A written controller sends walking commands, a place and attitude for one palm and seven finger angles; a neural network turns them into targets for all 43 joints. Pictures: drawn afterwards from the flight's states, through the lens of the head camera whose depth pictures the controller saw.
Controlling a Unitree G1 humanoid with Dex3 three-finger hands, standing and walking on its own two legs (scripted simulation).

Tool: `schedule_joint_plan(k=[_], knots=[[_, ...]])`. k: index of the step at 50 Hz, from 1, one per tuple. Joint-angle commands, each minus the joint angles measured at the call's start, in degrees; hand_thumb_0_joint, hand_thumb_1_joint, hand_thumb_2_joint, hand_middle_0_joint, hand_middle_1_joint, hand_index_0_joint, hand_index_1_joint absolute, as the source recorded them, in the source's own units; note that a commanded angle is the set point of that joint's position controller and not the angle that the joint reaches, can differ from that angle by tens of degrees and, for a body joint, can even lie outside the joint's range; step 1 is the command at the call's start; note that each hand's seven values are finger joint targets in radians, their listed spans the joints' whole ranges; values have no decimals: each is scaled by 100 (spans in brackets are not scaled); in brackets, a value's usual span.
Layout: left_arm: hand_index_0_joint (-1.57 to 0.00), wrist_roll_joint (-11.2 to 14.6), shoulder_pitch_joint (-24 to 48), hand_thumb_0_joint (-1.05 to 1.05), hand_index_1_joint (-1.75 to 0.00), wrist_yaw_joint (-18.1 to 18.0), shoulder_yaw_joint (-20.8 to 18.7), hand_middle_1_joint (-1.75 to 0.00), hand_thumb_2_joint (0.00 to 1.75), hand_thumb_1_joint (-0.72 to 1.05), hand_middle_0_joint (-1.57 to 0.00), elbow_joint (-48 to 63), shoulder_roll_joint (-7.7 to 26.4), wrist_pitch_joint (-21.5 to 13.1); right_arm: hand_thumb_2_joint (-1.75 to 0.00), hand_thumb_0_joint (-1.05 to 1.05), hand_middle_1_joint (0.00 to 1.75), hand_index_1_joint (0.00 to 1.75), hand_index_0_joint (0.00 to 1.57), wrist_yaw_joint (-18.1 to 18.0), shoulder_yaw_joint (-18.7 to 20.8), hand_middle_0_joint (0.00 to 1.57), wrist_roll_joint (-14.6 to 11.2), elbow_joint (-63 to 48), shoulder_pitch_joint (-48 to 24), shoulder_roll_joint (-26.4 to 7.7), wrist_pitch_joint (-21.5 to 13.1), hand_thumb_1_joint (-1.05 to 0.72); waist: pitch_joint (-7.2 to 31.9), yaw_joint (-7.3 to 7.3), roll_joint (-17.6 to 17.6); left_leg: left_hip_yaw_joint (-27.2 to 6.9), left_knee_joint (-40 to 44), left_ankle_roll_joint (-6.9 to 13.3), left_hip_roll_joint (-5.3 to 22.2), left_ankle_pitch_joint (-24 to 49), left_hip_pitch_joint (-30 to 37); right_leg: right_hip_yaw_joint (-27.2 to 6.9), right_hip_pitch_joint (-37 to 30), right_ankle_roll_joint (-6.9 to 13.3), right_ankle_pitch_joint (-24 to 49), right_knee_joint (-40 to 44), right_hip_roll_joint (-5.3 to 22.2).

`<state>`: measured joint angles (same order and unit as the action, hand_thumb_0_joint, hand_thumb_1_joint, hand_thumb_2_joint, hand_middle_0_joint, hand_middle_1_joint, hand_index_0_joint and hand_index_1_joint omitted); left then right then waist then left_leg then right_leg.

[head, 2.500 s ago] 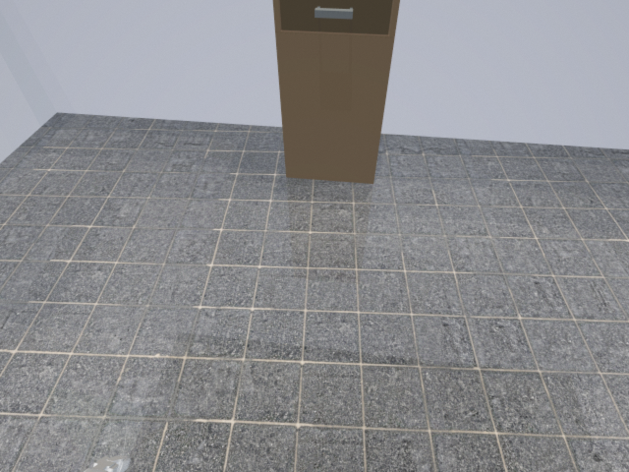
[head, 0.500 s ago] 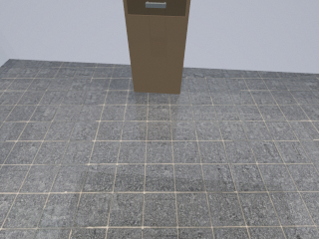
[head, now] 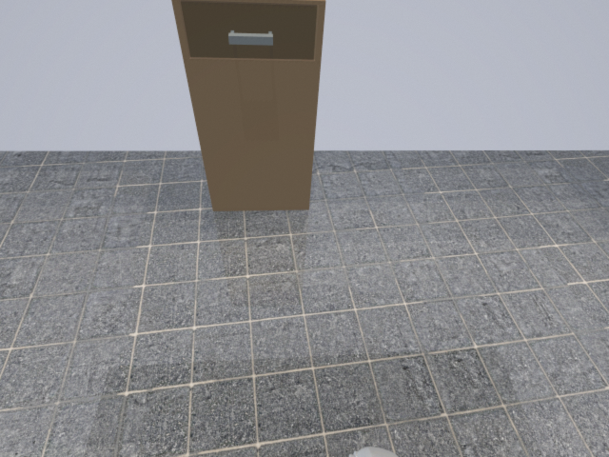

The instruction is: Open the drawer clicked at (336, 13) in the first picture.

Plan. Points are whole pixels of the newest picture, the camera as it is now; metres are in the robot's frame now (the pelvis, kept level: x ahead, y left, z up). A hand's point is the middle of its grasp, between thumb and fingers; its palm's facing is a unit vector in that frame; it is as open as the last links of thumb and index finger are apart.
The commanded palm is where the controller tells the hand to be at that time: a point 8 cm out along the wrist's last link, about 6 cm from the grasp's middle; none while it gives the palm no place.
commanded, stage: walk to a spot facing it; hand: left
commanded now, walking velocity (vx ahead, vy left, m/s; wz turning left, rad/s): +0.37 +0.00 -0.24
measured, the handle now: (251, 36) +1.22 +0.27 +0.02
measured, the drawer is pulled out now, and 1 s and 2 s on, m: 0.00 0.00 0.00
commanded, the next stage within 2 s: turn to face it in 0.76 s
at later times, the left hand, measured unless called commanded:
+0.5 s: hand (228, 388) +0.25 +0.14 -0.16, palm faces -0.05 -0.98 -0.21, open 7.2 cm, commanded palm none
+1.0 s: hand (245, 267) +0.50 +0.16 -0.16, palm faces -0.16 -0.97 -0.19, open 7.3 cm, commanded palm none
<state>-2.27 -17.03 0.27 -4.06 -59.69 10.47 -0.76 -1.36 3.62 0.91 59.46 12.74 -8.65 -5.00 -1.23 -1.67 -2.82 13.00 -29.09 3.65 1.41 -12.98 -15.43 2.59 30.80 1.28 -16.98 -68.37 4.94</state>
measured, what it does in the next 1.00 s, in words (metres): walks ahead: right foot, then left foot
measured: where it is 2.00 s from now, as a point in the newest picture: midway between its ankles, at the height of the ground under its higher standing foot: (311, 384)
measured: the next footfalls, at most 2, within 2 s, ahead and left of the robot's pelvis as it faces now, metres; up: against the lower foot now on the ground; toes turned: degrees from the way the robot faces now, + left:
right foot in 0.28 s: +0.22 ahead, -0.16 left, +0.00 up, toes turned -13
left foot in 0.66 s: +0.43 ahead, +0.09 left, +0.00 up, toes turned +6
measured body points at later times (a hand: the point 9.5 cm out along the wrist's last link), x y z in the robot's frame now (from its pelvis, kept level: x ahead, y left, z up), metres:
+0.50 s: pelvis +0.20 -0.04 +0.01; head +0.22 -0.04 +0.46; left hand +0.26 +0.20 -0.15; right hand +0.18 -0.27 -0.15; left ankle +0.24 +0.09 -0.68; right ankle +0.18 -0.15 -0.73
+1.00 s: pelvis +0.40 -0.01 +0.01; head +0.43 -0.01 +0.46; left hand +0.51 +0.21 -0.15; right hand +0.34 -0.22 -0.15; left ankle +0.39 +0.09 -0.73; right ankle +0.46 -0.16 -0.69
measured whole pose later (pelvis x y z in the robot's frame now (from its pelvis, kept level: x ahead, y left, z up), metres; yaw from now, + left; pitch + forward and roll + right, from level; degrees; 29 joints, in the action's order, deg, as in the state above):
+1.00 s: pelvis +0.40 -0.01 +0.01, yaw -10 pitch -1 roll +0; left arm -1.9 -10.5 0.0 -3.7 -59.7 10.6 0.3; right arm -1.2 1.9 1.2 62.8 18.9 -7.2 -3.9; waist -3.8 1.5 -1.2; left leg 16.2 -23.7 0.8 4.4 -16.0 -6.0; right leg 5.7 28.5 -1.5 -12.6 -45.4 6.1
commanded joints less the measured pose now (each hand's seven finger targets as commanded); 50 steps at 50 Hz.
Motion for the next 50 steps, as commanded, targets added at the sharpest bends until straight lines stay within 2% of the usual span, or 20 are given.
schedule_joint_plan(k=[1,9,11,12,13,14,15,16,18,21,27,29,31,32,33,34,37,40,46,50], knots=[[-20,1,-335,0,-30,116,10,-30,90,90,-20,296,-73,77,-90,0,30,30,20,43,75,20,56,-97,502,-657,-63,-90,-419,-3,579,-1352,2235,551,1692,-859,-336,-152,78,-112,535,992,369],[-20,22,980,0,-30,164,14,-30,90,90,-20,740,98,-39,-90,0,30,30,20,77,108,20,113,172,1122,-899,36,-90,-398,372,684,-910,1737,489,1797,-18,895,352,-374,-104,310,3148,73],[-20,15,769,0,-30,154,0,-30,90,90,-20,639,167,-103,-90,0,30,30,20,76,77,20,116,226,1174,-886,81,-90,-239,243,587,-699,1083,299,1655,545,945,569,-1087,-16,392,3794,-152],[-20,6,213,0,-30,137,-29,-30,90,90,-20,431,305,-143,-90,0,30,30,20,82,50,20,88,247,1119,-833,90,-90,34,-36,420,-384,224,120,1393,1148,730,655,-1985,100,520,4109,-329],[-20,-3,-568,0,-30,91,-110,-30,90,90,-20,170,665,-216,-90,0,30,30,20,128,12,20,18,194,1093,-715,68,-90,544,-376,-115,9,-1176,-109,1076,1207,-170,-148,-3419,439,197,4350,290],[-20,30,-1350,0,-30,14,-273,-30,90,90,-20,-31,1368,-267,-90,0,30,30,20,167,-90,20,-34,-36,1042,-379,9,-90,1020,-558,-1562,259,-2940,-397,361,-1143,-1903,-2395,-4821,1112,494,4883,1755],[-20,134,-1548,0,-30,-48,-277,-30,90,90,-20,-120,1432,-264,-90,0,30,30,20,156,-42,20,-22,-200,533,-659,45,-90,943,-653,-1132,-475,-3915,-349,354,-1904,-2412,-2972,-4598,1361,769,5233,2097],[-20,112,-1170,0,-30,-74,-242,-30,90,90,-20,-59,1282,-268,-90,0,30,30,20,157,-3,20,0,-222,216,-589,44,-90,579,-585,-701,-871,-4333,-320,584,-1484,-2671,-2630,-4090,1328,609,5275,1975],[-20,105,-448,0,-30,-93,-81,-30,90,90,-20,103,800,-286,-90,0,30,30,20,167,2,20,41,-153,211,-469,140,-90,-49,-149,-58,-1095,-4032,-375,877,-719,-2364,-1626,-2850,958,342,5555,1573],[-20,46,-108,0,-30,-117,-38,-30,90,90,-20,149,517,-350,-90,0,30,30,20,203,15,20,79,3,731,-245,296,-90,-207,263,-308,-906,-3174,-517,898,-437,-1713,-690,-1964,767,497,5757,1213],[-20,60,-250,0,-30,-72,-32,-30,90,90,-20,-46,800,-375,-90,0,30,30,20,349,-9,20,31,-313,89,-239,227,-90,-388,151,-470,-610,-1237,-485,690,7,-1088,-402,-1862,667,180,5688,1056],[-20,67,-249,0,-30,-68,-59,-30,90,90,-20,-88,866,-340,-90,0,30,30,20,336,6,20,31,-309,179,-351,173,-90,-371,237,-340,-476,-741,-441,577,68,-575,-376,-1882,592,152,5416,1042],[-20,94,-188,0,-30,-39,-58,-30,90,90,-20,-108,813,-283,-90,0,30,30,20,271,64,20,58,-41,996,-632,117,-90,-157,639,324,-274,-179,-424,337,112,887,34,-1367,395,491,4265,640],[-20,119,-343,0,-30,-9,-24,-30,90,90,-20,-49,518,-264,-90,0,30,30,20,194,167,20,127,154,1701,-1123,79,-90,210,883,1344,-1444,450,-168,1121,-445,1781,352,-776,148,382,2703,124],[-20,169,-395,0,-30,31,33,-30,90,90,-20,117,227,-251,-90,0,30,30,20,133,296,20,145,226,2246,-1727,84,-90,484,947,2611,-3369,1493,297,2476,-909,2210,648,177,-73,-1588,860,-542],[-20,112,-126,0,-30,-13,33,-30,90,90,-20,209,365,-235,-90,0,30,30,20,68,229,20,118,274,2088,-1607,118,-90,462,936,2257,-3753,1804,433,2680,-1384,2001,-59,532,43,-1570,-98,-365],[-20,56,62,0,-30,78,12,-30,90,90,-20,18,245,-179,-90,0,30,30,20,20,12,20,95,-49,967,-815,39,-90,-359,455,898,-2192,1810,234,2242,-507,712,-279,545,9,-252,-426,229],[-20,55,-319,0,-30,86,5,-30,90,90,-20,-63,81,0,-90,0,30,30,20,-32,-30,20,36,-58,736,-673,-51,-90,-80,144,933,-979,1656,177,1949,1151,672,-153,178,-146,133,-71,238],[-20,63,294,0,-30,37,77,-30,90,90,-20,218,-131,52,-90,0,30,30,20,-20,-37,20,52,143,954,-615,18,-90,-296,216,913,-299,1431,351,1658,2839,664,231,-216,-267,467,2009,173],[-20,69,385,0,-30,-45,154,-30,90,90,-20,172,-58,-43,-90,0,30,30,20,-7,-24,20,36,324,1008,-594,158,-90,-74,248,1081,-531,782,284,1483,2942,710,553,-1192,-269,712,3237,-106]])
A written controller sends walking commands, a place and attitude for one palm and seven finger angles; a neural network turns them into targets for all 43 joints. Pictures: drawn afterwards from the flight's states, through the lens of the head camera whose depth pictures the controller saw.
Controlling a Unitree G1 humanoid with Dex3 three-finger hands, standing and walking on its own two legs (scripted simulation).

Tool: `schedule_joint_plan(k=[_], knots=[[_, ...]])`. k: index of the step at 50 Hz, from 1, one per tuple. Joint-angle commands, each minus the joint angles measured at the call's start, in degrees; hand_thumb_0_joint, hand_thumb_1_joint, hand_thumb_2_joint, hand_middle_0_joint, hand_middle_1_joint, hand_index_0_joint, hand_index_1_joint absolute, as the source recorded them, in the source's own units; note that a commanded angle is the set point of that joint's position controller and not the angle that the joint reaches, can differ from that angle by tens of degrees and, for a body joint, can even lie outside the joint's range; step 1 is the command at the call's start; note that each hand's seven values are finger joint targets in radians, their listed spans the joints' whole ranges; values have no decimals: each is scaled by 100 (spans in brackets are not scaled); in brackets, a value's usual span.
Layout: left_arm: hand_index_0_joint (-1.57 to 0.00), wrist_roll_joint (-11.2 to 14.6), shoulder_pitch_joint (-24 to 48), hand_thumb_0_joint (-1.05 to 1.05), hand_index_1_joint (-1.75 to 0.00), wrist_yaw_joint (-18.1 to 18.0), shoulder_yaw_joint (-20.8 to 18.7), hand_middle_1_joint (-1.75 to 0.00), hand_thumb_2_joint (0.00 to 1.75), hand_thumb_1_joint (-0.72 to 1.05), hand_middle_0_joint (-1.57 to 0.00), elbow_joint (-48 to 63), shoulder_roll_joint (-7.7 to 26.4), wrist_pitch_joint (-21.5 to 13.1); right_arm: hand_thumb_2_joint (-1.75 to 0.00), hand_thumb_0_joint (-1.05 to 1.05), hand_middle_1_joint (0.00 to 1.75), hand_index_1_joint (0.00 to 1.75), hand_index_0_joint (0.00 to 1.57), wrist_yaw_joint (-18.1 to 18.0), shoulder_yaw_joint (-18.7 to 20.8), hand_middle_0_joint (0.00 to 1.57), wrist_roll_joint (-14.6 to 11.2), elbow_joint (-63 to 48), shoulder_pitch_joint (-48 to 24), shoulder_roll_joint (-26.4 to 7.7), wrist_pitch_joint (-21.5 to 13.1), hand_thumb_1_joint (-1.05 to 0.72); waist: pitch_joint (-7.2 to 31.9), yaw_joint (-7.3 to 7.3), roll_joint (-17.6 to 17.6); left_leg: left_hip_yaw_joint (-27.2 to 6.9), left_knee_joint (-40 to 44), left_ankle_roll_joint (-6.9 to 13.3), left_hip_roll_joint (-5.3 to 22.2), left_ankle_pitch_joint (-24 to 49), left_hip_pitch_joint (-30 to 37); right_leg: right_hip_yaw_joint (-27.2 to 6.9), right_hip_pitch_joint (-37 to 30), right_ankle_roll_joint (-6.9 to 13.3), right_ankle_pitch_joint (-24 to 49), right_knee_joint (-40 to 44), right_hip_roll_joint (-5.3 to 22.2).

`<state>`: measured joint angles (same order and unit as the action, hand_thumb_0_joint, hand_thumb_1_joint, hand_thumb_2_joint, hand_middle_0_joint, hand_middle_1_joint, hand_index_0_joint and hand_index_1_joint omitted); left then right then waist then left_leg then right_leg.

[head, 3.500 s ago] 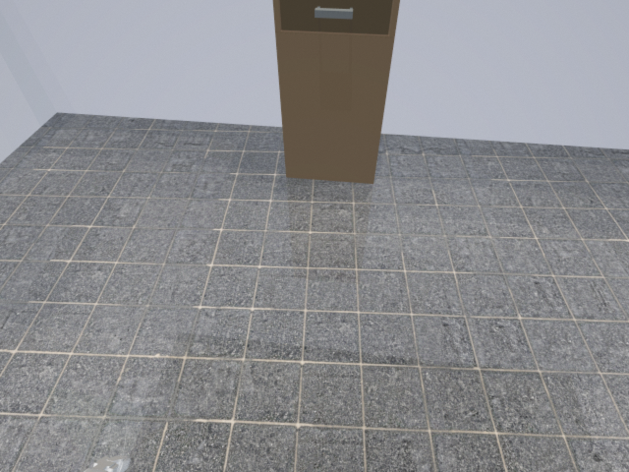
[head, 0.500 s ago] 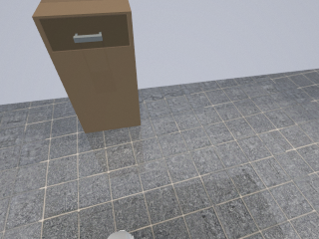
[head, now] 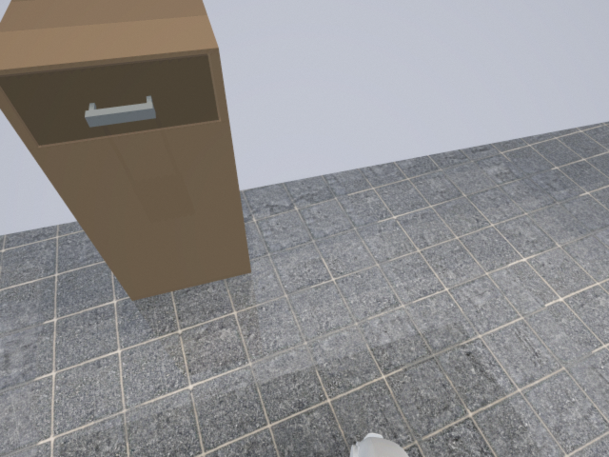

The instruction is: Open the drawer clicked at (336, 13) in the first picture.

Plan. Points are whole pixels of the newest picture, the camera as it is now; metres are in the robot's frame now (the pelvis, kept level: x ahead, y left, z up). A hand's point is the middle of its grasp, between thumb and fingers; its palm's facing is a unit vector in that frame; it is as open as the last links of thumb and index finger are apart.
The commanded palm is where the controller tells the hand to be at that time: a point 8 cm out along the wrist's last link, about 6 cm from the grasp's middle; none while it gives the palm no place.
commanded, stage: turn to face it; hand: left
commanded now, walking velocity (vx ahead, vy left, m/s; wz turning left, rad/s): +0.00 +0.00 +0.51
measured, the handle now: (121, 109) +0.76 +0.42 +0.01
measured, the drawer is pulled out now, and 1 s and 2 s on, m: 0.00 0.00 0.00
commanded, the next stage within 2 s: take the last steps up to it in 0.52 s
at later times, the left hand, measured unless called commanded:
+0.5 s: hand out of the picture +0.08 +0.22 -0.19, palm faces +0.25 -0.95 -0.20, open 7.3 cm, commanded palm none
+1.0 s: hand out of the picture +0.00 +0.12 -0.16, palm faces +0.37 -0.91 -0.18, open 7.4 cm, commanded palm none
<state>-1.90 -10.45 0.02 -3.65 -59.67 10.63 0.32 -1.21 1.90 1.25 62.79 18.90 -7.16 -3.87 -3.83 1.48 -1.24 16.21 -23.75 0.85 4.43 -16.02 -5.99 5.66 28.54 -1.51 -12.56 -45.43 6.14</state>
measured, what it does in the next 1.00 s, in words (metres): steps on the spot, turning left: right foot, then left foot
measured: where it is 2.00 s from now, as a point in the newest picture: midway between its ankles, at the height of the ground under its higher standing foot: (271, 417)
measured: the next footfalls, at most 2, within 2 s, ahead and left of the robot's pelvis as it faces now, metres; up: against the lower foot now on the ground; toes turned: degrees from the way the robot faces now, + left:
right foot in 0.08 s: +0.15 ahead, -0.13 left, +0.00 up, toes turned -7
left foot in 0.42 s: +0.09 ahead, +0.13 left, +0.00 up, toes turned +20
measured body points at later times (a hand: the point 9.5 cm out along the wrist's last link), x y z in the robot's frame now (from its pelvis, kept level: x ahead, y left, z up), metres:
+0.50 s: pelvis +0.05 +0.01 -0.02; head +0.06 +0.04 +0.43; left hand +0.06 +0.27 -0.18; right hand +0.17 -0.22 -0.15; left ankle +0.05 +0.11 -0.74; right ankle +0.09 -0.13 -0.71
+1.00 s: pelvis +0.10 -0.01 +0.00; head +0.11 -0.02 +0.45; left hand -0.02 +0.17 -0.15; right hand +0.20 -0.22 -0.16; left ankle +0.07 +0.13 -0.68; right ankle +0.09 -0.11 -0.74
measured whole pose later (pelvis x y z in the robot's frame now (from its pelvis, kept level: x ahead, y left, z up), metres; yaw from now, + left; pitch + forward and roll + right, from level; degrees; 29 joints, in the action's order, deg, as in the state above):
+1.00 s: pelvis +0.10 -0.01 +0.00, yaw +18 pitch -1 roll +1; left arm -1.8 -24.0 -0.8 -0.7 -63.3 5.4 -2.7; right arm 1.2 3.7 1.3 61.2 13.9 -11.5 1.2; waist -0.8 -0.8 2.2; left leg 2.9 -55.9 -0.7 3.9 -15.4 -27.3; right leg 7.8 5.4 0.9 -15.8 -21.8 2.3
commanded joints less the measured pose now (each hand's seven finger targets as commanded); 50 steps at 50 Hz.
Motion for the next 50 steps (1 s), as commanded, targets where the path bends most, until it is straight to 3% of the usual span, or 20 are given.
schedule_joint_plan(k=[1,3,5,6,11,16,19,20,21,22,25,31,35,38,39,40,41,42,45,50], knots=[[-20,29,-348,0,-30,-33,106,-30,90,90,-20,137,-19,-176,-90,0,30,30,20,-24,138,20,-5,21,362,-733,73,-90,233,-159,831,-899,36,468,1091,3056,-300,292,-1296,0,525,1344,-246],[-20,31,-866,0,-30,-97,27,-30,90,90,-20,-26,457,-259,-90,0,30,30,20,7,122,20,-57,24,352,-565,102,-90,616,-425,194,-832,-818,77,722,1793,-874,-137,-2552,45,2154,1871,271],[-20,70,-1311,0,-30,-161,-89,-30,90,90,-20,-73,1096,-278,-90,0,30,30,20,17,92,20,-115,-156,527,-282,254,-90,1016,-494,-1143,-785,-2825,-266,-82,-1985,-1866,-1363,-3237,995,4335,2220,2111],[-20,84,-1098,0,-30,-186,-108,-30,90,90,-20,-15,1110,-293,-90,0,30,30,20,-10,90,20,-106,-191,427,-304,358,-90,1191,-475,-1566,-1270,-3496,-283,42,-2171,-1933,-1485,-2951,1175,4155,2407,2129],[-20,18,-5,0,-30,-279,-72,-30,90,90,-20,412,732,-155,-90,0,30,30,20,101,165,20,-66,-241,222,-252,542,-90,491,-85,-688,-1278,-3670,-350,169,-1169,-1802,-202,-1520,812,1614,2762,1606],[-20,-16,79,0,-30,-270,-173,-30,90,90,-20,552,865,-43,-90,0,30,30,20,156,161,20,-35,-535,80,-304,547,-90,414,-101,-863,-949,-2154,-326,77,-890,-1472,85,-1388,712,436,2565,1537],[-20,88,31,0,-30,-216,-159,-30,90,90,-20,585,815,52,-90,0,30,30,20,161,205,20,-10,-557,227,-576,494,-90,389,36,-288,-834,-548,-292,15,249,-439,415,-799,311,-312,1744,1191],[-20,114,-29,0,-30,-183,-113,-30,90,90,-20,689,548,107,-90,0,30,30,20,161,272,20,18,-631,325,-995,451,-90,363,83,1035,-2102,256,-13,768,359,-349,611,-282,21,-1074,795,634],[-20,129,132,0,-30,-149,-64,-30,90,90,-20,938,266,148,-90,0,30,30,20,123,374,20,84,-774,356,-1492,442,-90,64,189,2162,-3547,1076,619,1861,642,-788,544,230,-259,-2101,-323,39],[-20,52,430,0,-30,-158,-67,-30,90,90,-20,964,399,190,-90,0,30,30,20,43,400,20,95,-745,193,-1575,421,-90,3,285,1908,-3851,1279,910,1972,490,-1078,-68,238,-168,-2109,-1231,57],[-20,42,-52,0,-30,-71,-121,-30,90,90,-20,658,463,142,-90,0,30,30,20,-21,277,20,32,-961,-687,-1250,341,-90,270,-173,1126,-2627,878,719,1275,1077,-640,-386,380,-180,-1041,-1850,62],[-20,103,-179,0,-30,-120,-8,-30,90,90,-20,525,424,132,-90,0,30,30,20,-39,281,20,-3,-842,-422,-1296,349,-90,694,11,819,-2228,449,908,1182,3111,401,-315,-5,-276,-1256,-748,-121],[-20,74,-395,0,-30,-82,96,-30,90,90,-20,392,289,41,-90,0,30,30,20,8,272,20,30,-754,-440,-1296,382,-90,607,51,968,-2506,679,880,1135,1070,-34,-136,-760,-160,-1355,382,-294],[-20,38,-1113,0,-30,-41,129,-30,90,90,-20,79,242,-73,-90,0,30,30,20,37,255,20,-5,-696,-653,-1204,394,-90,392,-276,699,-2414,456,583,811,-904,-1034,47,-1996,-91,-512,1850,-393],[-20,-2,-1436,0,-30,-55,101,-30,90,90,-20,-35,427,-143,-90,0,30,30,20,59,223,20,-43,-682,-677,-992,385,-90,242,-422,61,-2056,-246,312,370,-1359,-1645,-369,-2521,-21,-705,2540,-72],[-20,-52,-1648,0,-30,-104,26,-30,90,90,-20,-82,878,-198,-90,0,30,30,20,101,146,20,-97,-787,-699,-602,367,-90,74,-496,-1295,-1348,-1577,-1,-350,-1482,-2664,-2031,-2853,449,-1816,3395,1082],[-20,13,-1800,0,-30,-130,-12,-30,90,90,-20,-10,1128,-199,-90,0,30,30,20,153,159,20,-24,-1002,-1092,-757,391,-90,-225,-673,-1554,-1437,-2518,-23,-316,-1646,-3044,-2998,-2295,913,-2848,4053,1802],[-20,34,-1703,0,-30,-155,-20,-30,90,90,-20,-34,1014,-264,-90,0,30,30,20,180,200,20,16,-984,-1258,-895,411,-90,-528,-603,-1516,-1710,-3070,9,-157,-1195,-3148,-3154,-1872,974,-3040,4263,1744],[-20,42,-1278,0,-30,-146,87,-30,90,90,-20,-18,500,-368,-90,0,30,30,20,260,249,20,33,-613,-791,-763,392,-90,-565,-173,-594,-1592,-3590,-77,62,-108,-2955,-1559,-1832,736,-1340,3848,1136],[-20,29,-1787,0,-30,-139,100,-30,90,90,-20,-269,395,-479,-90,0,30,30,20,268,194,20,-2,-590,-970,-529,336,-90,-266,-337,-613,-1239,-2891,-192,128,137,-2843,-831,-2417,843,281,3605,1023]])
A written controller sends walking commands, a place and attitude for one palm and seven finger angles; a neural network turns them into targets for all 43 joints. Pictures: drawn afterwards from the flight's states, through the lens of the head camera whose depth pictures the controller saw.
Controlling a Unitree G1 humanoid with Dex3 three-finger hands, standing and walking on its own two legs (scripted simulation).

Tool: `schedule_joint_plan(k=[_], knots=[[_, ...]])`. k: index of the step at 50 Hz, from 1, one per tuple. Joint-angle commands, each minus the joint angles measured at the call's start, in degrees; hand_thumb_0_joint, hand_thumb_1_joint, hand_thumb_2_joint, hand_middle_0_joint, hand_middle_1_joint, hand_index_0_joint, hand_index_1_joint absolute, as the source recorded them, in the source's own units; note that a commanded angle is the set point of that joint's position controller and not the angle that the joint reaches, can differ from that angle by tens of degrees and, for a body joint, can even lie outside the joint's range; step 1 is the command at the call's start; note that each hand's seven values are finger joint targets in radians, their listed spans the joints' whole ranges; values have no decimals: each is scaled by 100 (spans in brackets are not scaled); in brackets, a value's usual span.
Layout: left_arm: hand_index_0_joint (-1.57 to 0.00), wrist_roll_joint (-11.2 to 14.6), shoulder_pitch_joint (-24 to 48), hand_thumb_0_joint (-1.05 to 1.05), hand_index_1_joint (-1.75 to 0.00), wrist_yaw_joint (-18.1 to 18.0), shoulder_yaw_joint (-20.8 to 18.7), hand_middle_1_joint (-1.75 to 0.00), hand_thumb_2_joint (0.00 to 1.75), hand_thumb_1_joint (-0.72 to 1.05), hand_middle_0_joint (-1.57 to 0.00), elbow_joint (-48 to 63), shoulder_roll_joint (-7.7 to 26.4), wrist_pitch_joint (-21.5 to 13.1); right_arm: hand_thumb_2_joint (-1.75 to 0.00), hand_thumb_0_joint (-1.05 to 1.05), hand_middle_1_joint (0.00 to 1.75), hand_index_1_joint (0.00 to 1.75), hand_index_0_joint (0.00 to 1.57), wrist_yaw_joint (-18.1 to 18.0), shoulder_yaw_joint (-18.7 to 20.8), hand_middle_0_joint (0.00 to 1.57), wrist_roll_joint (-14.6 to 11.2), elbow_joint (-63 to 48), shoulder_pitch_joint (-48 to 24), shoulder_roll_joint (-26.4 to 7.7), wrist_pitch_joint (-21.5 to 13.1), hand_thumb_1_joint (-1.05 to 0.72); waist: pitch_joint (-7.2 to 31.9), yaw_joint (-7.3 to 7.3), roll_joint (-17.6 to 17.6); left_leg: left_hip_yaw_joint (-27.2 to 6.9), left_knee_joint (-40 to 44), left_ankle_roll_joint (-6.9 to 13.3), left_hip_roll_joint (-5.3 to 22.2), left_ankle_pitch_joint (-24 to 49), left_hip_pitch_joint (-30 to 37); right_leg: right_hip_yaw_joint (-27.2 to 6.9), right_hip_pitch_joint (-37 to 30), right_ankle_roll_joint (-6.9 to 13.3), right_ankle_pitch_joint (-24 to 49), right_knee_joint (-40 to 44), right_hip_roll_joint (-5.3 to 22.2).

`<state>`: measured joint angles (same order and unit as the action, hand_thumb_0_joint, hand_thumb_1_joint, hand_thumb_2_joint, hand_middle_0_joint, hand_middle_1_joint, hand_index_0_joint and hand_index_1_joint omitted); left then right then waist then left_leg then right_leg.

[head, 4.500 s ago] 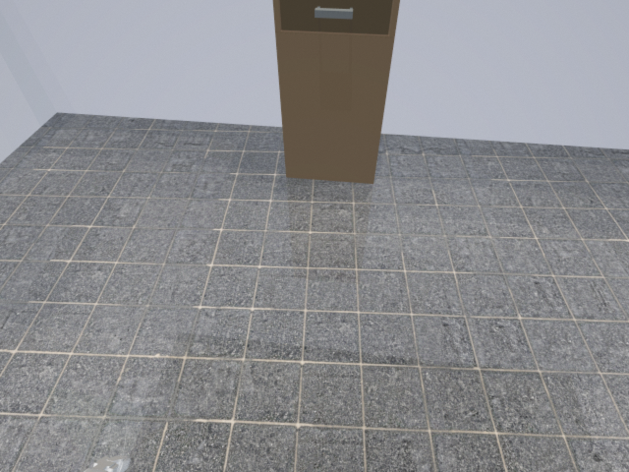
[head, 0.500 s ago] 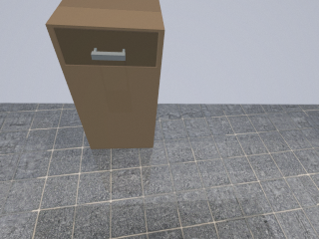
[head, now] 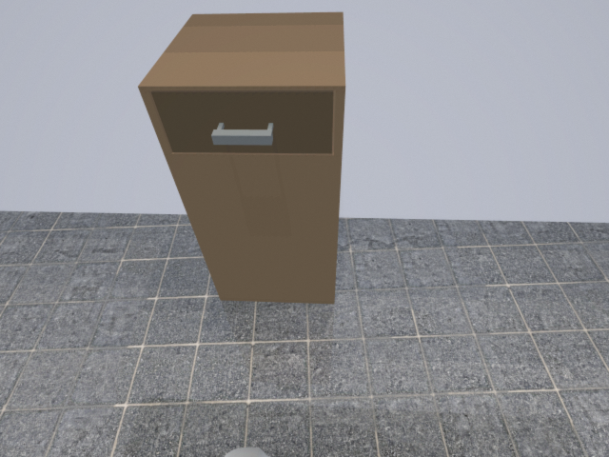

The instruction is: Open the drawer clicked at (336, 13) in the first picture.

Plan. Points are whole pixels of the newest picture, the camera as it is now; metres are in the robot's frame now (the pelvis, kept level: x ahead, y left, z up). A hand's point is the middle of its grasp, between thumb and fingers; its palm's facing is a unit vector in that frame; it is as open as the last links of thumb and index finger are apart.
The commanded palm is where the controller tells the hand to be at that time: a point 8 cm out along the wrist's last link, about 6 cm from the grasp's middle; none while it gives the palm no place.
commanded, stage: take the last steps up to it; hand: left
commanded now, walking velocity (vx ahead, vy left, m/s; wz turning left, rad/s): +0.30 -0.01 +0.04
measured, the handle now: (244, 132) +0.76 +0.20 +0.01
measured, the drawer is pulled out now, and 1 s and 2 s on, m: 0.00 0.00 0.00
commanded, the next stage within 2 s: come to a stop and stand still in 0.56 s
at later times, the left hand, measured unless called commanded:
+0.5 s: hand (177, 428) +0.20 +0.23 -0.17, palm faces +0.02 -0.98 -0.20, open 7.4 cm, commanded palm none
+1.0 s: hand (210, 369) +0.30 +0.21 -0.19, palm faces +0.05 -0.98 -0.21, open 7.3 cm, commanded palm none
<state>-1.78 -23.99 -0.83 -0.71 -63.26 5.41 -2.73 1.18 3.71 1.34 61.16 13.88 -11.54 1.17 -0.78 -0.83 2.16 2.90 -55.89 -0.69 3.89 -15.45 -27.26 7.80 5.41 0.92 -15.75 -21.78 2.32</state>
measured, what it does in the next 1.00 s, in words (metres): walks ahead: left foot, then right foot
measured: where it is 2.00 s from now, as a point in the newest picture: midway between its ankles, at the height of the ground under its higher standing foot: outside the picture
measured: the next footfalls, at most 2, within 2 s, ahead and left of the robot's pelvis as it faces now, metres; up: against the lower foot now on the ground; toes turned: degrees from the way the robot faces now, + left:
left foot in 0.22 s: +0.15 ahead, +0.16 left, +0.00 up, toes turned +10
right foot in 0.64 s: +0.30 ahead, -0.10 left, +0.00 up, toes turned -9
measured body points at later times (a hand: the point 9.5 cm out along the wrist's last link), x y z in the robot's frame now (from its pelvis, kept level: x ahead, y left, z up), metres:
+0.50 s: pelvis +0.14 +0.04 +0.00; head +0.16 +0.05 +0.45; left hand +0.19 +0.29 -0.16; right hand +0.14 -0.19 -0.16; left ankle +0.11 +0.15 -0.75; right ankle +0.19 -0.09 -0.70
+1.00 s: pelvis +0.24 +0.02 -0.01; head +0.28 +0.03 +0.43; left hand +0.30 +0.26 -0.17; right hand +0.29 -0.21 -0.16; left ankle +0.26 +0.13 -0.75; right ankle +0.26 -0.09 -0.74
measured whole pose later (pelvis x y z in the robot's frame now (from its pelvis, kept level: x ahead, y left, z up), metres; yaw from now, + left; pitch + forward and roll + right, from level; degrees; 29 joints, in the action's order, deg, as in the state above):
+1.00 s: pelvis +0.24 +0.02 -0.01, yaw +0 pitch -1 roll +0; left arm -0.9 -9.7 -2.1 -2.8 -58.9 10.6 2.6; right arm -1.5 2.1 0.8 59.3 11.3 -9.0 1.0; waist -5.1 -0.5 -1.4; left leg 5.8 -33.1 1.3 2.0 -15.3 -16.4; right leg 6.5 17.9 -0.1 -21.0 -37.5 3.2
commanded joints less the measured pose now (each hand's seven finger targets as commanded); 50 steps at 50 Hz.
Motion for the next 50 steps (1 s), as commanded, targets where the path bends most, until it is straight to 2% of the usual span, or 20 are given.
schedule_joint_plan(k=[1,6,9,10,11,12,13,15,19,27,30,31,32,34,36,38,45,46,48,50], knots=[[-20,12,-531,0,-30,-50,-200,-30,90,90,-20,22,913,-175,-90,0,30,30,20,31,0,20,-12,-455,-589,-49,-177,-90,-635,-147,-923,146,530,-35,182,59,-701,-1041,-73,638,623,1240,1421],[-20,-7,-578,0,-30,-51,-250,-30,90,90,-20,-163,983,-120,-90,0,30,30,20,45,-61,20,-30,-529,-769,98,-293,-90,-566,-204,-1128,406,1715,114,72,-172,38,-854,-22,682,807,903,1462],[-20,56,-402,0,-30,-38,-272,-30,90,90,-20,-192,917,-62,-90,0,30,30,20,-33,-46,20,-2,-248,24,-4,-395,-90,-326,184,-822,731,2777,179,-186,358,1688,-483,589,438,957,1,1080],[-20,60,-404,0,-30,-17,-240,-30,90,90,-20,-160,736,-42,-90,0,30,30,20,-98,24,20,10,-46,715,-320,-435,-90,40,454,-154,273,3046,306,127,246,2821,-274,1150,270,961,-1119,811],[-20,93,-386,0,-30,21,-202,-30,90,90,-20,4,440,-44,-90,0,30,30,20,-175,170,20,68,134,1491,-918,-474,-90,513,700,1114,-1526,3460,784,1506,244,3722,213,2223,-9,-457,-2631,233],[-20,55,-68,0,-30,21,-196,-30,90,90,-20,246,476,-52,-90,0,30,30,20,-206,204,20,40,215,1847,-1174,-409,-90,511,779,1362,-2490,4130,1194,2198,-146,3666,-58,2847,-8,-1843,-3792,-35],[-20,46,301,0,-30,7,-211,-30,90,90,-20,291,510,-18,-90,0,30,30,20,-261,190,20,32,220,1633,-1055,-406,-90,277,774,1236,-2494,4314,1256,2229,-384,3264,-441,3142,56,-1674,-4536,182],[-20,31,638,0,-30,95,-265,-30,90,90,-20,273,570,-6,-90,0,30,30,20,-275,73,20,19,-24,926,-479,-455,-90,-349,485,328,-1775,4421,1170,1933,57,2273,-670,3151,20,-826,-4705,565],[-20,15,334,0,-30,143,-249,-30,90,90,-20,211,347,171,-90,0,30,30,20,-296,-32,20,4,-117,531,-298,-551,-90,-306,72,465,-415,4457,978,1344,1292,1768,-494,2447,-156,-224,-3693,567],[-20,29,1322,0,-30,164,-248,-30,90,90,-20,673,612,183,-90,0,30,30,20,-235,74,20,55,-30,613,-542,-417,-90,-514,147,506,-145,4066,870,1364,1370,1769,-151,1749,-156,149,-1674,315],[-20,13,646,0,-30,135,-322,-30,90,90,-20,441,922,81,-90,0,30,30,20,-200,39,20,22,14,600,-418,-371,-90,-204,-207,-172,174,2919,483,869,849,1244,-37,181,-76,729,-626,101],[-20,-16,151,0,-30,95,-399,-30,90,90,-20,295,1297,11,-90,0,30,30,20,-173,-18,20,-22,3,693,-206,-393,-90,127,-430,-942,575,1742,259,456,160,520,-954,-749,170,820,-360,892],[-20,21,-287,0,-30,60,-495,-30,90,90,-20,230,1822,-8,-90,0,30,30,20,-157,-84,20,-59,-140,794,45,-379,-90,463,-458,-2089,738,255,79,-164,-1813,-296,-2532,-1309,736,1351,306,2037],[-20,82,235,0,-30,-13,-431,-30,90,90,-20,367,1667,-12,-90,0,30,30,20,-208,-43,20,-72,-178,487,-154,-288,-90,328,-339,-1713,-150,-920,99,43,-1778,-308,-2696,-424,1123,1674,726,2182],[-20,63,1236,0,-30,-110,-305,-30,90,90,-20,670,1228,47,-90,0,30,30,20,-232,-119,20,-76,3,602,-16,-206,-90,46,77,-712,-306,-359,0,273,-1197,336,-1558,578,983,2458,565,1803],[-20,34,1468,0,-30,-130,-250,-30,90,90,-20,720,1179,96,-90,0,30,30,20,-247,-194,20,-115,112,796,170,-79,-90,119,205,-822,-122,519,-78,142,-1088,952,-940,962,872,3039,433,1554],[-20,83,1299,0,-30,-181,-379,-30,90,90,-20,698,1305,357,-90,0,30,30,20,-251,-77,20,-78,-77,727,-31,25,-90,241,193,-860,137,2700,-104,-56,508,1631,-821,880,606,2588,-377,1278],[-20,107,1255,0,-30,-169,-365,-30,90,90,-20,748,1201,392,-90,0,30,30,20,-251,-56,20,-60,-118,749,-188,-13,-90,287,205,-420,-120,2995,15,229,1501,1938,-664,1141,360,2062,-725,981],[-20,142,1132,0,-30,-154,-278,-30,90,90,-20,863,862,456,-90,0,30,30,20,-283,-2,20,-11,-365,422,-710,-48,-90,161,99,1189,-1411,3819,817,1580,3391,1509,-100,1312,-149,-744,-1895,43],[-20,111,1171,0,-30,-145,-283,-30,90,90,-20,783,943,506,-90,0,30,30,20,-390,-14,20,-3,-452,60,-670,-89,-90,136,66,1079,-1395,3851,1211,1635,3685,1483,-751,1578,-141,-1649,-3290,18]])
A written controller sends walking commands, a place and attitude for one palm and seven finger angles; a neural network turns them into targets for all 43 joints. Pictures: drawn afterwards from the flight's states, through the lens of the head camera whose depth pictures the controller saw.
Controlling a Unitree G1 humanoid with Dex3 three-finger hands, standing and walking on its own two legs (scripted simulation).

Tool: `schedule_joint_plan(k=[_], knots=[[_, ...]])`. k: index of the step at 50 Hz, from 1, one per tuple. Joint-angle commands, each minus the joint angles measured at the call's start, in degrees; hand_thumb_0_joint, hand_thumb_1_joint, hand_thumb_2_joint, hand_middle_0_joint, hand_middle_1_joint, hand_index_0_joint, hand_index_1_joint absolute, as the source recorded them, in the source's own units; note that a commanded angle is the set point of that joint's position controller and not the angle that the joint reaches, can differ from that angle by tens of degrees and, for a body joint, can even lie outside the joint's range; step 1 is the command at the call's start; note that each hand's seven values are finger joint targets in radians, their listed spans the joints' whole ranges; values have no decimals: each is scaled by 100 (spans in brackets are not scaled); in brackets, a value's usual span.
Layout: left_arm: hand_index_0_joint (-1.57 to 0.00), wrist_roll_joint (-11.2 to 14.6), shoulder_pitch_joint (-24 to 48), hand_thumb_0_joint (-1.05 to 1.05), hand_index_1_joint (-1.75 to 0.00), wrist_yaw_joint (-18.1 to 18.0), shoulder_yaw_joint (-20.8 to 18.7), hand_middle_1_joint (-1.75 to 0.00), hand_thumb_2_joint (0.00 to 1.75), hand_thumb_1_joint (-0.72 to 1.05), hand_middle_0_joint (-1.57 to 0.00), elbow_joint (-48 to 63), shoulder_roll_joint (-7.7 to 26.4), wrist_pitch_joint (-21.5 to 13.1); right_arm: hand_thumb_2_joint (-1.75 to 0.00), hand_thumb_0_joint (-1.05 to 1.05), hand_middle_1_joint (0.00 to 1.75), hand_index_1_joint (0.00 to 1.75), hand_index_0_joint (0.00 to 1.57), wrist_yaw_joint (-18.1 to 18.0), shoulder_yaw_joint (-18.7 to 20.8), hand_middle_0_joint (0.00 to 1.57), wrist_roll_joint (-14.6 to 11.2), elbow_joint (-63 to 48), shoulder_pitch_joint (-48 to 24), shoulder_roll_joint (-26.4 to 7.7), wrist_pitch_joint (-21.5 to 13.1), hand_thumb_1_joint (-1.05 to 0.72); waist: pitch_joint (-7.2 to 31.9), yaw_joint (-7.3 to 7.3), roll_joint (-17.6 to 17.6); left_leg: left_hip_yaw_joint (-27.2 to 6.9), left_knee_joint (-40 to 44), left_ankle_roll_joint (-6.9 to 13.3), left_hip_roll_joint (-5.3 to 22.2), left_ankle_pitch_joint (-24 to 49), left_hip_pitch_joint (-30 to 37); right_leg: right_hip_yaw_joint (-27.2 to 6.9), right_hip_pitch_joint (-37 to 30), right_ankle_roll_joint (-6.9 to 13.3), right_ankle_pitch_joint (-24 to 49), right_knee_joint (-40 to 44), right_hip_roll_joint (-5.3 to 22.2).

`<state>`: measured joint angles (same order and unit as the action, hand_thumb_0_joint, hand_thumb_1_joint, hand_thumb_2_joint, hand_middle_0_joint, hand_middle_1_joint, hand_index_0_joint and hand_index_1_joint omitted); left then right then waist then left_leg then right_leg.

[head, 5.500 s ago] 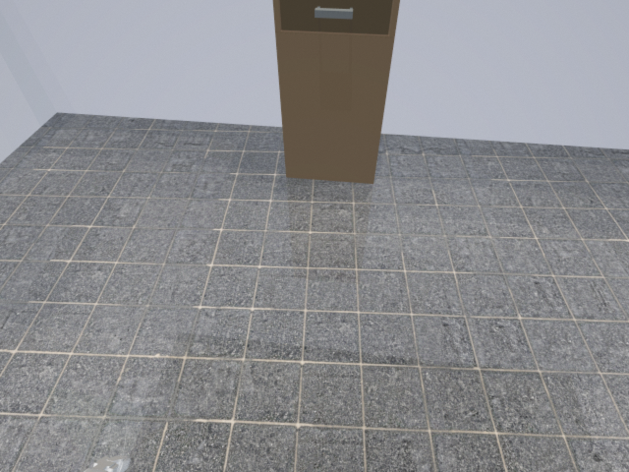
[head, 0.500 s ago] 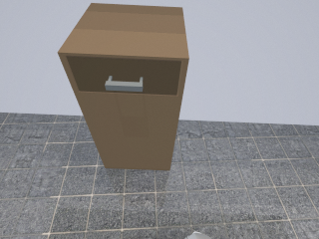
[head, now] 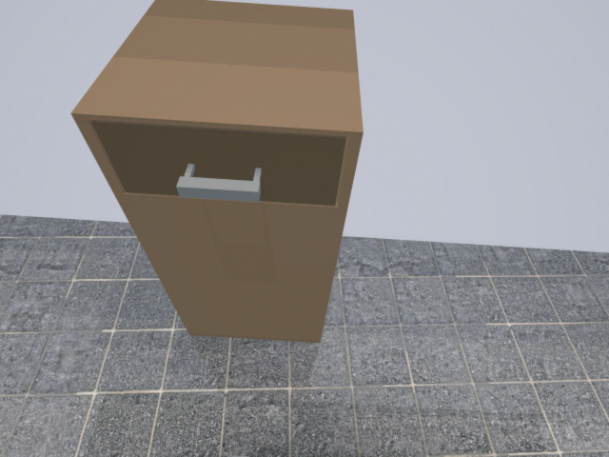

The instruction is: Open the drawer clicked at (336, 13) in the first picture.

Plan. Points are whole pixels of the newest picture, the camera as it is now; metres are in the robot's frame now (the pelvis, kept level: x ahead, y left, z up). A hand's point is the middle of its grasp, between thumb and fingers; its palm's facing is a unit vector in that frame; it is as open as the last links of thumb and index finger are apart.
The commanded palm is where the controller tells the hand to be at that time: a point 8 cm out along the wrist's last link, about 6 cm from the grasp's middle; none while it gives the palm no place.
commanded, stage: come to a stop and stand still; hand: left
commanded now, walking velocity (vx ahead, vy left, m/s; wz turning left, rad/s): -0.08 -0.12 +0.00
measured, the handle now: (222, 180) +0.52 +0.18 +0.03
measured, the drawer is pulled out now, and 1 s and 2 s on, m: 0.00 0.00 0.00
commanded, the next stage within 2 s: look again from close up in 1.20 s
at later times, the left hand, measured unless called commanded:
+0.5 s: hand out of the picture +0.03 +0.16 -0.17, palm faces +0.04 -0.97 -0.24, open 7.4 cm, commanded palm none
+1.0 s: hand out of the picture -0.08 +0.14 -0.17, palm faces +0.03 -0.99 -0.17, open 7.4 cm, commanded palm none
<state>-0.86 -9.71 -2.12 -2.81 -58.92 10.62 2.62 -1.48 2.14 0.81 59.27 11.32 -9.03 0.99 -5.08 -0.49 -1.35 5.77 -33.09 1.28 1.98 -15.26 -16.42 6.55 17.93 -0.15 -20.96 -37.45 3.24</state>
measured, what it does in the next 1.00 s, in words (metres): steps on the spot: right foot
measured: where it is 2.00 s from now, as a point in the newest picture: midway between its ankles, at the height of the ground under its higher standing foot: outside the picture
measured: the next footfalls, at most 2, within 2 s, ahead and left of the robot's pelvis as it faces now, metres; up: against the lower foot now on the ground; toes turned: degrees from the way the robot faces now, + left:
right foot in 0.26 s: +0.00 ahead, -0.15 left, +0.00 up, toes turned -2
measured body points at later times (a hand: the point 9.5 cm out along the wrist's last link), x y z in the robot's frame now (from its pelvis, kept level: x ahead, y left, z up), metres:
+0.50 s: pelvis -0.03 -0.03 -0.01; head -0.03 -0.02 +0.44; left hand +0.03 +0.21 -0.15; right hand +0.06 -0.29 -0.14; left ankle +0.01 +0.07 -0.73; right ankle -0.04 -0.15 -0.73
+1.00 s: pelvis -0.06 -0.02 +0.00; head -0.06 -0.01 +0.45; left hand -0.08 +0.19 -0.16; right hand -0.09 -0.24 -0.15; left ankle +0.01 +0.07 -0.73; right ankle -0.04 -0.15 -0.73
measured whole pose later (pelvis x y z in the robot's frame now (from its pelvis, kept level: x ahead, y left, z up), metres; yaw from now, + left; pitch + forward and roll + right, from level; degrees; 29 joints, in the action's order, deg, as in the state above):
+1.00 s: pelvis -0.06 -0.02 +0.00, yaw +1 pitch -2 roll -1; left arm -1.2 -22.0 -2.2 0.2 -59.1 8.7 0.8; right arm -0.6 0.3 0.8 61.7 21.1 -7.5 1.5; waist -1.0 0.9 -0.4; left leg 2.0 -28.9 2.1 0.2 -9.0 -18.3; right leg 3.0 12.3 -0.2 -13.9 -27.9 0.2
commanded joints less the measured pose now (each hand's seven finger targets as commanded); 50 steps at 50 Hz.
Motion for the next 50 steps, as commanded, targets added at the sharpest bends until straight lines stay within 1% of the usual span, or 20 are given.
schedule_joint_plan(k=[1,5,9,10,11,12,13,14,15,16,18,20,21,22,23,26,28,30,36,50], knots=[[-20,19,-357,0,-30,-2,-84,-30,90,90,-20,285,410,-45,-90,0,30,30,20,-142,135,20,63,-300,183,-920,-75,-90,674,-5,1174,-1479,1363,1027,1733,4036,703,-730,523,-55,-966,-1978,-86],[-20,14,-388,0,-30,29,-44,-30,90,90,-20,247,380,-76,-90,0,30,30,20,-134,198,20,34,-318,141,-985,-75,-90,948,98,753,-1045,1125,957,1584,4337,1518,-655,741,-191,-749,-1655,-77],[-20,19,-370,0,-30,37,16,-30,90,90,-20,278,328,-94,-90,0,30,30,20,-71,252,20,39,-230,210,-1084,-41,-90,990,204,1107,-1061,1152,851,1459,3731,1456,-425,128,-152,-574,-266,-89],[-20,-115,-1104,0,-30,12,91,-30,90,90,-20,582,1228,-206,-90,0,30,30,20,-130,293,20,34,-784,-53,-1498,-58,-90,927,-224,473,-1298,819,550,1253,2460,946,-645,-462,-140,-249,741,-118],[-20,-107,-1144,0,-30,50,14,-30,90,90,-20,636,714,-221,-90,0,30,30,20,-96,329,20,18,-993,-374,-1243,-126,-90,946,-288,-232,-741,-133,167,793,1438,488,-966,-179,-83,1103,1703,174],[-20,-164,-870,0,-30,-13,-18,-30,90,90,-20,770,1003,-254,-90,0,30,30,20,-61,256,20,11,-1100,-8,-770,-113,-90,972,23,-1085,-301,-541,-40,104,-6,-323,-1691,-670,231,2470,1646,763],[-20,-172,-735,0,-30,-21,-34,-30,90,90,-20,947,1090,-271,-90,0,30,30,20,-15,223,20,21,-1259,26,-615,-60,-90,991,57,-825,-362,-845,-106,-124,-879,-557,-1931,-639,558,2118,1526,1122],[-20,-178,-687,0,-30,-29,-51,-30,90,90,-20,1088,1127,-257,-90,0,30,30,20,7,223,20,41,-1273,-84,-534,-9,-90,936,52,-433,-357,-1201,-97,-239,-903,-674,-1885,-571,735,2076,1443,1035],[-20,-158,-593,0,-30,-59,-83,-30,90,90,-20,1158,1166,-301,-90,0,30,30,20,13,218,20,79,-1314,-75,-634,5,-90,935,61,-1036,-391,-1522,-15,-232,-921,-953,-1926,-865,812,2734,1295,943],[-20,-144,-503,0,-30,-95,-136,-30,90,90,-20,1242,1189,-329,-90,0,30,30,20,-4,242,20,60,-1405,-137,-776,-27,-90,821,60,-1280,-556,-1604,57,-139,-1028,-1122,-1890,-929,936,3373,1119,1038],[-20,-154,-436,0,-30,-125,-132,-30,90,90,-20,1358,1167,-315,-90,0,30,30,20,-27,227,20,26,-1383,-18,-771,-86,-90,721,158,-827,-467,-774,56,-131,-609,-793,-1533,-923,950,4035,689,908],[-20,-77,-489,0,-30,-102,-82,-30,90,90,-20,1410,1083,-273,-90,0,30,30,20,-4,178,20,39,-1203,417,-844,-171,-90,885,250,-132,-594,151,175,66,1670,425,-1070,-445,549,3227,312,462],[-20,-42,-708,0,-30,-93,-54,-30,90,90,-20,1396,909,-243,-90,0,30,30,20,-9,185,20,70,-1140,409,-998,-182,-90,821,118,409,-947,140,333,516,2672,749,-820,-79,336,2197,321,152],[-20,-47,-777,0,-30,-93,1,-30,90,90,-20,1347,838,-182,-90,0,30,30,20,-3,186,20,62,-1102,360,-1083,-158,-90,654,72,1047,-1379,438,518,787,2724,545,-577,-55,172,899,261,-96],[-20,-32,-818,0,-30,-77,35,-30,90,90,-20,1274,800,-160,-90,0,30,30,20,-11,187,20,61,-1100,224,-1176,-127,-90,470,3,1302,-1589,726,640,941,2416,176,-490,-216,118,234,223,-207],[-20,-31,-1028,0,-30,-14,84,-30,90,90,-20,1055,784,-203,-90,0,30,30,20,13,95,20,67,-1122,9,-1037,-96,-90,232,-106,600,-1336,849,411,592,520,-388,-716,-557,188,426,950,-89],[-20,-29,-844,0,-30,10,96,-30,90,90,-20,1020,826,-239,-90,0,30,30,20,45,54,20,66,-1060,139,-862,-49,-90,84,49,80,-1017,700,167,220,-408,-364,-1152,-206,300,-82,1516,179],[-20,-31,-717,0,-30,10,104,-30,90,90,-20,1016,873,-259,-90,0,30,30,20,69,22,20,71,-926,364,-765,-27,-90,72,163,-121,-881,566,94,110,-417,-41,-1331,196,368,-601,1857,342],[-20,-13,-945,0,-30,0,147,-30,90,90,-20,794,703,-276,-90,0,30,30,20,76,-46,20,62,-595,627,-707,-70,-90,69,92,189,-1057,991,102,256,-478,-188,-1080,-4,251,-339,1776,183],[-20,-20,-1634,0,-30,-54,180,-30,90,90,-20,153,259,-314,-90,0,30,30,20,34,-46,20,7,20,1104,-488,-64,-90,5,61,360,-1272,1462,121,372,-916,-400,-887,-244,187,-78,1645,83]])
